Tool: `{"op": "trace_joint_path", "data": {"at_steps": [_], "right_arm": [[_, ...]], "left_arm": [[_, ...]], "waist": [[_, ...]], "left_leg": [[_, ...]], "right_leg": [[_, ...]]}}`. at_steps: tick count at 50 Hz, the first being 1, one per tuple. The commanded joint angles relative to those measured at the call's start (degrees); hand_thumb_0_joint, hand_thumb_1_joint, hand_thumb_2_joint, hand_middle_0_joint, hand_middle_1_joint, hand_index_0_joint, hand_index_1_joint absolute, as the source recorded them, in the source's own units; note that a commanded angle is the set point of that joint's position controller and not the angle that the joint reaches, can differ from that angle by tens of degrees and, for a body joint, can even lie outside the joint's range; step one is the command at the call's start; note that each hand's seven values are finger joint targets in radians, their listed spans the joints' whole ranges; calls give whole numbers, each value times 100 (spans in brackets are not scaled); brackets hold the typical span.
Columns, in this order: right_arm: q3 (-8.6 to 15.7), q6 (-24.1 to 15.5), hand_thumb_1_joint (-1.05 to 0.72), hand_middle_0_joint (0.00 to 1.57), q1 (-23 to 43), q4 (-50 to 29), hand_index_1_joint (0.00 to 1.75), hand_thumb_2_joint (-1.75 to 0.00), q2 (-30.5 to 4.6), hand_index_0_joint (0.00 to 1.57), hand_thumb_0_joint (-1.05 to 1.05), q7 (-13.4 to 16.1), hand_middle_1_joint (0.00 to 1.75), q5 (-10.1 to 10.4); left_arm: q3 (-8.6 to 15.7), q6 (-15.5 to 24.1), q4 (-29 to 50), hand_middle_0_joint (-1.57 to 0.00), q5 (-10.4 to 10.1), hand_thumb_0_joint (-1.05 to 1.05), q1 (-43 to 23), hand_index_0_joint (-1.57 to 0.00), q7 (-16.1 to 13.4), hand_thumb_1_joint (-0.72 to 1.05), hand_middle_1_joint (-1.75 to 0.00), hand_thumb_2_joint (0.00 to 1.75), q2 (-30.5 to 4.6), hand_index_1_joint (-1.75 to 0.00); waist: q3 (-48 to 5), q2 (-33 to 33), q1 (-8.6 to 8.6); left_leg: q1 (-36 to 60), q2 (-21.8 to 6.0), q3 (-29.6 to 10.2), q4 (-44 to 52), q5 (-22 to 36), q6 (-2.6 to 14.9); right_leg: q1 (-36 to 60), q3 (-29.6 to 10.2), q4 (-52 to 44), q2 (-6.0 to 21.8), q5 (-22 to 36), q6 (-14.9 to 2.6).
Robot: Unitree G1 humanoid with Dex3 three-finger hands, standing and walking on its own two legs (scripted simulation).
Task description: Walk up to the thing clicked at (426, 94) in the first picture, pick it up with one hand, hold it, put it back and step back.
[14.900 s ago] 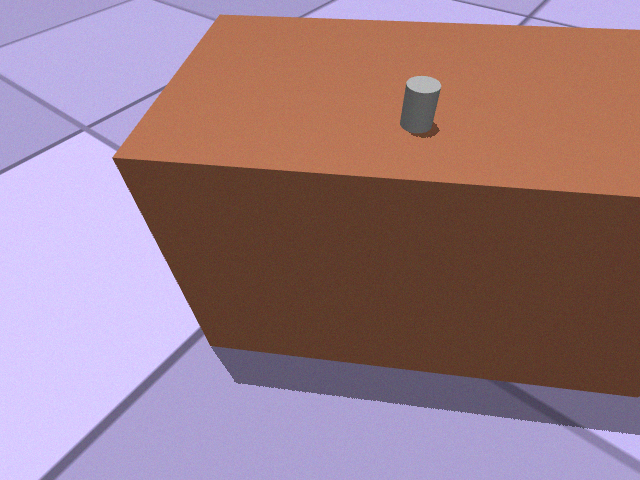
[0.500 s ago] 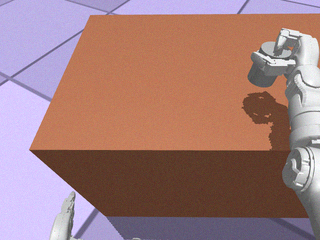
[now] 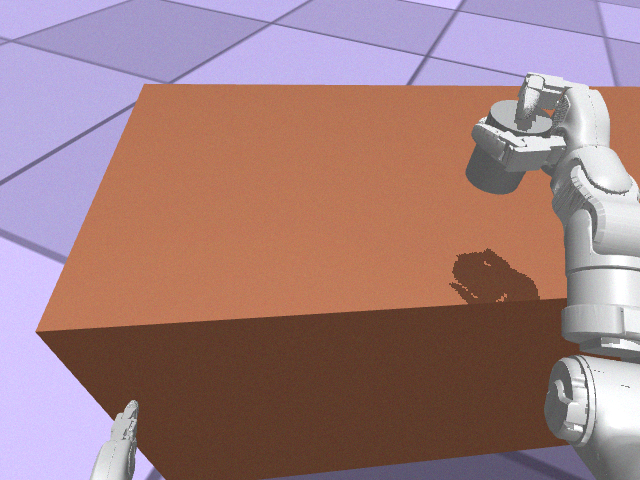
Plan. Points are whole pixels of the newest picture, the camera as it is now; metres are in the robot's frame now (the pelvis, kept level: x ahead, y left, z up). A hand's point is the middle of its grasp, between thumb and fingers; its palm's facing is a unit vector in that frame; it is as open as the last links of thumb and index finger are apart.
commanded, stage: lift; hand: right
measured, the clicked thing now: (505, 148) +0.42 -0.19 +0.24
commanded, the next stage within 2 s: hold in 0.68 s
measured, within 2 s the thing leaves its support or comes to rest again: neither
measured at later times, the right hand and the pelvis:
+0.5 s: hand (554, 121) +0.35 -0.18 +0.31, palm faces +0.13 +0.99 -0.02, open 5.5 cm; pelvis -0.02 +0.00 +0.00, yaw -1 degrees
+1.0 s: hand (574, 115) +0.34 -0.18 +0.32, palm faces +0.13 +0.99 -0.03, open 5.5 cm; pelvis -0.01 +0.00 +0.00, yaw -1 degrees
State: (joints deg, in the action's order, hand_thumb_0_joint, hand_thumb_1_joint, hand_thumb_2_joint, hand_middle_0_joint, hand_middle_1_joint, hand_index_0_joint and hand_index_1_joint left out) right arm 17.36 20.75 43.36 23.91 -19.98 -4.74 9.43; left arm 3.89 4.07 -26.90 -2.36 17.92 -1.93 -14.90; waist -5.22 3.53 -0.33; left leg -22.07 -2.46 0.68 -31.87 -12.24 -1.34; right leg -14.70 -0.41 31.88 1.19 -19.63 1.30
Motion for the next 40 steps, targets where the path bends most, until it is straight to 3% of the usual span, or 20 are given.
{"op": "trace_joint_path", "data": {"at_steps": [1, 2, 5, 6, 7, 11, 13, 16, 18, 19, 21, 23, 25, 26, 30, 32, 37, 39, 40], "right_arm": [[310, 107, -38, 135, 2651, -1709, 142, -128, -1348, 137, 0, 9, 142, 144], [254, 159, -38, 135, 2838, -2105, 142, -128, -1318, 137, 0, 23, 142, 167], [224, 415, -40, 136, 2602, -2173, 142, -127, -1216, 138, 0, 42, 142, 222], [450, 498, -39, 137, 2434, -2075, 144, -129, -1408, 139, 0, 67, 144, 234], [476, 547, -38, 138, 2404, -2196, 145, -129, -1493, 139, 0, 71, 145, 224], [359, 741, -41, 137, 2618, -2749, 143, -128, -1365, 139, 0, 95, 143, 273], [439, 869, -41, 138, 2498, -2731, 144, -128, -1376, 140, 0, 112, 144, 326], [495, 1092, -43, 139, 2349, -2782, 145, -129, -1432, 140, 0, 153, 145, 338], [399, 1208, -43, 138, 2290, -2744, 144, -128, -1298, 140, 0, 151, 144, 323], [435, 1269, -43, 138, 2283, -2840, 143, -128, -1352, 140, 0, 152, 143, 320], [482, 1379, -44, 139, 2353, -2983, 143, -127, -1380, 140, 0, 154, 143, 356], [443, 1440, -47, 140, 2408, -3162, 144, -128, -1344, 141, 0, 146, 144, 374], [522, 1541, -46, 140, 2320, -3049, 145, -129, -1375, 141, 0, 157, 145, 397], [440, 1588, -46, 140, 2303, -3075, 145, -128, -1315, 141, 0, 141, 145, 401], [485, 1774, -48, 140, 2236, -3133, 144, -129, -1372, 141, 0, 146, 144, 399], [444, 1836, -47, 139, 2186, -3151, 143, -128, -1326, 140, 0, 136, 143, 408], [617, 1863, -51, 141, 2346, -3600, 145, -130, -1486, 142, 0, 171, 145, 455], [557, 1877, -51, 141, 2323, -3668, 145, -130, -1411, 142, 0, 192, 145, 452], [546, 1897, -49, 141, 2170, -3565, 145, -130, -1343, 142, 0, 172, 145, 471]], "left_arm": [[289, 362, 796, -4, -7, 0, -521, -5, 5, -53, -4, 3, -678, -3], [315, 393, 877, -4, -4, 0, -623, -5, 5, -53, -4, 3, -687, -3], [88, 432, 662, -4, -37, 0, -609, -5, 54, -53, -4, 3, -438, -3], [246, 448, 652, -4, -39, 0, -630, -5, 43, -53, -4, 3, -597, -3], [369, 470, 740, -4, -27, 0, -711, -5, 34, -53, -4, 3, -739, -3], [233, 558, 667, -4, -30, 0, -825, -5, 71, -53, -4, 3, -620, -3], [259, 613, 690, -4, -46, 0, -969, -5, 54, -53, -4, 3, -646, -3], [288, 682, 330, -4, -53, 0, -1008, -5, 66, -53, -4, 3, -688, -3], [186, 724, 380, -4, -53, 0, -1099, -5, 89, -53, -4, 3, -638, -3], [336, 740, 433, -4, -57, 0, -1106, -5, 84, -53, -4, 3, -736, -3], [297, 802, 538, -4, -58, 0, -1144, -5, 91, -53, -4, 2, -771, -2], [96, 822, 439, -4, -60, 0, -1119, -5, 116, -54, -4, 3, -609, -3], [262, 844, 416, -4, -79, 0, -1096, -5, 79, -54, -4, 3, -729, -3], [146, 874, 469, -4, -65, 0, -1109, -4, 81, -54, -4, 3, -642, -3], [254, 902, 202, -4, -72, 0, -1043, -4, 104, -54, -4, 3, -732, -3], [72, 912, 200, -4, -87, 0, -1041, -5, 144, -54, -4, 3, -561, -3], [333, 1006, 300, -4, -93, 0, -1131, -5, 133, -54, -4, 3, -796, -3], [30, 1011, 234, -4, -90, 0, -1107, -5, 162, -54, -4, 3, -554, -3], [15, 1014, 193, -4, -93, 0, -1116, -4, 159, -55, -4, 4, -482, -4]], "waist": [[-1379, -374, 53], [-1362, -298, 55], [-1131, -289, 25], [-1168, -365, 2], [-1245, -377, 30], [-1223, -408, 6], [-1181, -599, -23], [-942, -362, -52], [-940, -348, -65], [-1084, -360, -52], [-1150, -460, -54], [-1073, -354, -100], [-1038, -463, -57], [-1000, -481, -41], [-950, -353, -16], [-893, -271, -41], [-1114, -337, -21], [-1090, -394, -98], [-1125, -405, -100]], "left_leg": [[1136, 139, 291, 393, 1001, 112], [1115, 132, 308, 421, 880, 109], [1086, 121, 309, 498, 684, 100], [1109, 131, 314, 513, 660, 94], [1147, 127, 322, 531, 666, 87], [1177, 91, 302, 594, 398, 62], [1230, 66, 290, 655, 202, 34], [1035, 93, 314, 693, -86, 54], [1034, 133, 358, 681, -82, 77], [1102, 130, 363, 662, 40, 83], [1192, 138, 389, 659, 132, 78], [1150, 146, 399, 660, 121, 93], [1102, 154, 402, 692, 100, 94], [1116, 137, 396, 726, 73, 72], [1054, 126, 386, 748, 133, 72], [1094, 94, 369, 780, 171, 69], [1113, 150, 430, 687, 362, 93], [1158, 134, 419, 703, 337, 85], [1215, 128, 418, 692, 397, 87]], "right_leg": [[208, 185, -475, -196, 1398, -210], [224, 183, -492, -202, 1280, -210], [136, 186, -531, -232, 1088, -237], [170, 174, -561, -224, 1074, -244], [210, 161, -578, -226, 1089, -244], [159, 173, -597, -273, 843, -276], [112, 174, -602, -284, 696, -300], [54, 131, -709, -281, 455, -281], [63, 78, -753, -256, 482, -257], [132, 59, -741, -251, 569, -254], [167, 45, -724, -241, 693, -243], [164, 31, -750, -236, 717, -223], [233, 19, -770, -226, 695, -230], [204, 35, -765, -253, 649, -246], [234, 40, -778, -290, 673, -251], [200, 64, -760, -317, 716, -254], [386, -10, -745, -260, 942, -215], [320, 11, -727, -282, 937, -229], [338, -4, -706, -275, 994, -230]]}}
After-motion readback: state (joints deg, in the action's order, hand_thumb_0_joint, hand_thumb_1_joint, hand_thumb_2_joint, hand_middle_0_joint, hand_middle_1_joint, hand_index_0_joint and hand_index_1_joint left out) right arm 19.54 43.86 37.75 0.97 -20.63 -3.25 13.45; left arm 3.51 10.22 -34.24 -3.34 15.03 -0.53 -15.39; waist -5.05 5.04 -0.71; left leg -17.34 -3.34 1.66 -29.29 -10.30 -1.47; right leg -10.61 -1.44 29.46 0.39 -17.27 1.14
